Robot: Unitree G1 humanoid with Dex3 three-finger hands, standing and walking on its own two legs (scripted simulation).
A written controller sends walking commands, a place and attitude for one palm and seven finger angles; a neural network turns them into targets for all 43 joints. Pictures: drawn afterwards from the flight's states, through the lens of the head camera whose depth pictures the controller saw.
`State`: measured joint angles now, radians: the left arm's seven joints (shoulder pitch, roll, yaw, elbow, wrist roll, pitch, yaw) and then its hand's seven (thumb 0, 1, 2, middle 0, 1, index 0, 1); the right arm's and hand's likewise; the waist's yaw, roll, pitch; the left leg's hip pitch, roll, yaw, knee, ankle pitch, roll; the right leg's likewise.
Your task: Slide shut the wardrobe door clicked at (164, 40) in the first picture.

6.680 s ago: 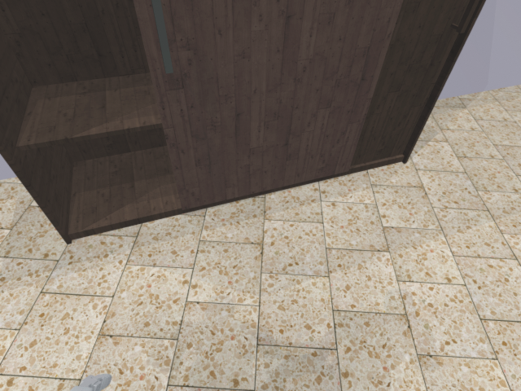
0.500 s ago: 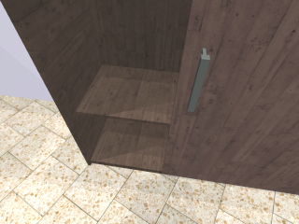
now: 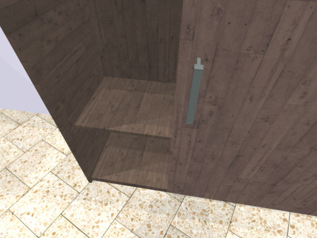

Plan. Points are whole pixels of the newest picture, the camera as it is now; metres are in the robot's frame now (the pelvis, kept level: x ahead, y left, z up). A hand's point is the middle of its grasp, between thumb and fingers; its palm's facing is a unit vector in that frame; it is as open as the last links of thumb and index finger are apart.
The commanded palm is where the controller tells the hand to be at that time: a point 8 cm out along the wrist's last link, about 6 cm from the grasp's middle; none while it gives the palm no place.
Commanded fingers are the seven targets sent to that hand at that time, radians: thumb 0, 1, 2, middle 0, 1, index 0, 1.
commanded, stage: come to a stop and stand still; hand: right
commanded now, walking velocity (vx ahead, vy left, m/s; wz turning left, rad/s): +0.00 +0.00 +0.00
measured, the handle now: (193, 93) +0.51 -0.08 +0.11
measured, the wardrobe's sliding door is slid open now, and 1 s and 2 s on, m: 0.51 0.51 0.51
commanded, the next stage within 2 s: look again from close up in 0.14 s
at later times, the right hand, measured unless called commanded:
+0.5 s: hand out of the picture -0.04 -0.16 -0.18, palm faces +0.03 +0.99 -0.15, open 7.4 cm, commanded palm none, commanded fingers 0.00 -0.90 -0.90 0.20 0.30 0.20 0.30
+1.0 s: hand out of the picture -0.02 -0.14 -0.17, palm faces +0.03 +0.99 -0.15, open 7.4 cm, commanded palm none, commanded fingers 0.00 -0.90 -0.90 0.20 0.30 0.20 0.30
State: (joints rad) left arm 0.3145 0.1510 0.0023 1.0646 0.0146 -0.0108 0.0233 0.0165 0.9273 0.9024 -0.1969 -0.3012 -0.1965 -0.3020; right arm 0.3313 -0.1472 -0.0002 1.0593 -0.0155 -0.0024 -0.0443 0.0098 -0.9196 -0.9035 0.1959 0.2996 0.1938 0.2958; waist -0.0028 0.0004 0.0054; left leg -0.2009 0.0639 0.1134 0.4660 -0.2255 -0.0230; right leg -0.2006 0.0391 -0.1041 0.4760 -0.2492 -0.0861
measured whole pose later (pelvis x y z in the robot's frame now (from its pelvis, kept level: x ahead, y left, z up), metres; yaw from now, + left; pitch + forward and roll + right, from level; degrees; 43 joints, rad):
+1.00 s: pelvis +0.00 +0.00 +0.00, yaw +1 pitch -2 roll +0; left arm 0.34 0.11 0.00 1.13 0.01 -0.01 0.02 0.01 0.91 0.90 -0.20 -0.30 -0.20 -0.30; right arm 0.36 -0.08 0.00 1.12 -0.02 -0.01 -0.05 0.01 -0.91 -0.90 0.20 0.30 0.19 0.30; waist 0.00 -0.01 0.01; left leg -0.20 0.06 0.09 0.44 -0.21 -0.02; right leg -0.17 0.04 -0.13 0.41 -0.22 -0.08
